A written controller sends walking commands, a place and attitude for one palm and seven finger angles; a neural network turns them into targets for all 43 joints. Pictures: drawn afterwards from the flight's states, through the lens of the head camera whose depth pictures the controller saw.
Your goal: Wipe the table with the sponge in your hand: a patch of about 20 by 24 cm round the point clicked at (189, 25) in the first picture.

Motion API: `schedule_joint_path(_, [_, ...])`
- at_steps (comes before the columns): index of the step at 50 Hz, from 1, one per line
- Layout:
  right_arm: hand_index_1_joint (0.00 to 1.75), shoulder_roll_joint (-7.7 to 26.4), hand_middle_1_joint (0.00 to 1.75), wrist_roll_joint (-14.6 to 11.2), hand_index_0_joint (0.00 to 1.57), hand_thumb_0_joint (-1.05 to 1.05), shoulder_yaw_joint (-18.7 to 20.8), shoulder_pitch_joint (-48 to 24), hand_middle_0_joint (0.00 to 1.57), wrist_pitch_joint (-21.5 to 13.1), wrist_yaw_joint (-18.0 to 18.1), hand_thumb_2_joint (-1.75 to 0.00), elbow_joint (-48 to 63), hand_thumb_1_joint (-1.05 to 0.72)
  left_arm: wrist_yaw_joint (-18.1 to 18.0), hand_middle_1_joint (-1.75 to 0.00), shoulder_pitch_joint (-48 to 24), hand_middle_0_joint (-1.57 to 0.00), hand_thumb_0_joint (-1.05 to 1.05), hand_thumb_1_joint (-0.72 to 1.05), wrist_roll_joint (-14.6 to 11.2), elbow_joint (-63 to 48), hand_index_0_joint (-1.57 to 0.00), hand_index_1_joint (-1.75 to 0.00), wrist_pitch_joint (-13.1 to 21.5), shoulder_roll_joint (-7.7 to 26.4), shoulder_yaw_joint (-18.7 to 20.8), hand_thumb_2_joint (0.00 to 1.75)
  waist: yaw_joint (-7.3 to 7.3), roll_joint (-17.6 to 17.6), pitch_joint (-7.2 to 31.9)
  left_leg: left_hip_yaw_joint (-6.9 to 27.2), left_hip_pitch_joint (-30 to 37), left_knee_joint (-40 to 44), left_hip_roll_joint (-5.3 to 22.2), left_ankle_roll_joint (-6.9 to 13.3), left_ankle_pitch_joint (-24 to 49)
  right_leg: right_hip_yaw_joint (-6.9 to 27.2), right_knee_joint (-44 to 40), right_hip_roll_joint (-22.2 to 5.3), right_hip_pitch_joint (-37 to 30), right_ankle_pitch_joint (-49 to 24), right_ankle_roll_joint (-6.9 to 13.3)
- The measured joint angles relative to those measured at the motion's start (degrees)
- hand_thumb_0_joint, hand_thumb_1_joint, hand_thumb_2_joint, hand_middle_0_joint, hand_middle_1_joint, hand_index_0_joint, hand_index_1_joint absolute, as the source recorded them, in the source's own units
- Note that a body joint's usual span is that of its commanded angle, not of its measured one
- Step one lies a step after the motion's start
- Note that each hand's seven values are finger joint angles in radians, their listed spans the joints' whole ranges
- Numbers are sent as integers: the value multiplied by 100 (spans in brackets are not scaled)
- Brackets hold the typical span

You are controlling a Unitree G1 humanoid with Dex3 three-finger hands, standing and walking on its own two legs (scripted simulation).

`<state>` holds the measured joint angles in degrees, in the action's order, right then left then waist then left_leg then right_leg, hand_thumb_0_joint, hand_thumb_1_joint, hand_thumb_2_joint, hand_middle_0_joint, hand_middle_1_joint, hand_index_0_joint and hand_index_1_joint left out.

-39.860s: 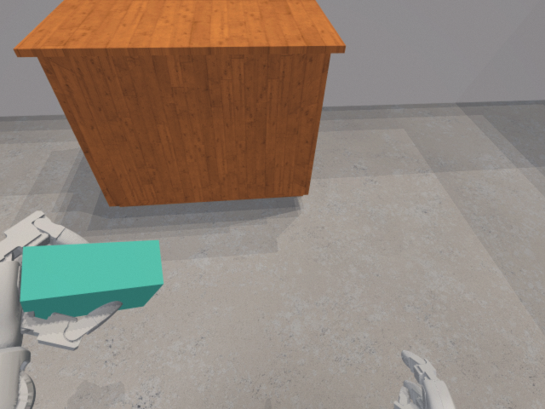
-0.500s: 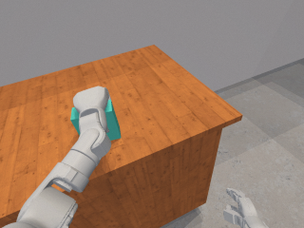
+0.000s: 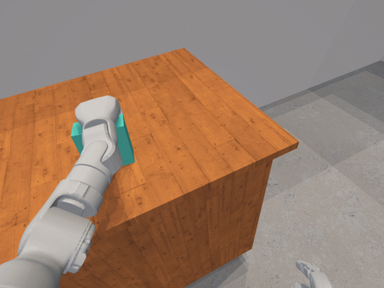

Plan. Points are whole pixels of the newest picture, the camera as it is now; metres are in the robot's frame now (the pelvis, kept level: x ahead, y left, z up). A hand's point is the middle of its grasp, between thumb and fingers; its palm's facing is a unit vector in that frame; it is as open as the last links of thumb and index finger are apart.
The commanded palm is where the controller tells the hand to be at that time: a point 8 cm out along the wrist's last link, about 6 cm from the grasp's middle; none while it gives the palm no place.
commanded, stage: wipe forward along the third lane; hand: left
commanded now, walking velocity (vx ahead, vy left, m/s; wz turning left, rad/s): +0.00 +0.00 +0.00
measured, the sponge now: (108, 150) +0.41 +0.23 +0.09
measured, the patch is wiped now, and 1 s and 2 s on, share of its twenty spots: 0.85 0.95 0.95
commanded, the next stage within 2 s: wipe back along the third lane in 0.80 s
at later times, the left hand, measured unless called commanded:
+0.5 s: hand (101, 120) +0.45 +0.24 +0.15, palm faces -0.04 -0.02 -1.00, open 9.4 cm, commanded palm +0.43 +0.25 +0.18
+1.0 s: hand (94, 115) +0.48 +0.27 +0.14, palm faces -0.04 -0.04 -1.00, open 9.4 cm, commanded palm +0.45 +0.27 +0.18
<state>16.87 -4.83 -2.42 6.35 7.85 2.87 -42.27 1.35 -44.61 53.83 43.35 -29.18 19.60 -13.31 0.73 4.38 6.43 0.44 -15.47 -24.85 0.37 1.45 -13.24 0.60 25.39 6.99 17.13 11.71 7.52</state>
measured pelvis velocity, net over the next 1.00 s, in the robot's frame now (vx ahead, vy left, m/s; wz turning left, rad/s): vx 0.01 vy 0.04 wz -0.01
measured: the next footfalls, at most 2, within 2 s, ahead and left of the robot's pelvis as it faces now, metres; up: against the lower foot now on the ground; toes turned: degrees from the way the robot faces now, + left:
none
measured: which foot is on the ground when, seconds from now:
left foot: down 0.00-1.00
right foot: down 0.00-1.00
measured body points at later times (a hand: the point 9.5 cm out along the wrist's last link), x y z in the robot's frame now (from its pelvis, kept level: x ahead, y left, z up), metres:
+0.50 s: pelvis +0.00 +0.01 +0.00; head +0.01 -0.03 +0.45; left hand +0.45 +0.24 +0.20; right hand +0.11 -0.25 -0.14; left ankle -0.01 +0.15 -0.74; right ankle +0.01 -0.03 -0.74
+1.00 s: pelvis +0.01 +0.04 +0.00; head +0.03 +0.02 +0.45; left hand +0.48 +0.27 +0.20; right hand +0.11 -0.22 -0.13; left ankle -0.01 +0.15 -0.74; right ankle +0.01 -0.03 -0.74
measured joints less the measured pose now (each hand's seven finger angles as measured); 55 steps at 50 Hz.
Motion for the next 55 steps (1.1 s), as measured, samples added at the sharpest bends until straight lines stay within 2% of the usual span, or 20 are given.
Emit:
schedule_joint_path(25, [30, -6, 30, 24, 20, 1, 49, 343, 20, -130, -18, -90, -119, -91, -291, -139, -941, -79, 0, -50, 136, 1483, -86, -135, 612, 458, 434, 109, -335, -23, 3, -12, -452, -98, 3, 5, 23, 26, -50, 3, 391, -118, -77])
schedule_joint_path(43, [30, -2, 30, 74, 20, 1, 80, 511, 20, -157, -81, -90, -190, -91, -359, -139, -1357, -80, 0, -50, 247, 1921, -86, -135, 714, 543, 513, 109, -457, -61, 31, -20, -589, -88, -82, -50, -5, 55, -139, -90, 477, -92, -247])
schedule_joint_path(47, [30, -12, 30, 92, 20, 1, 109, 556, 20, -139, -112, -90, -159, -91, -370, -139, -1340, -79, 0, -50, 257, 1874, -86, -135, 683, 488, 480, 109, -432, -60, 66, -45, -584, -68, -109, -33, -18, 85, -183, -119, 462, -88, -300])
schedule_joint_path(55, [30, -56, 30, 77, 19, 1, 147, 596, 20, -36, -173, -90, -119, -91, -570, -141, -822, -78, -1, -49, 195, 1232, -84, -137, 538, 103, 254, 109, -239, -33, 189, -100, -346, 7, -206, 93, -89, 154, -251, -213, 226, -13, -424])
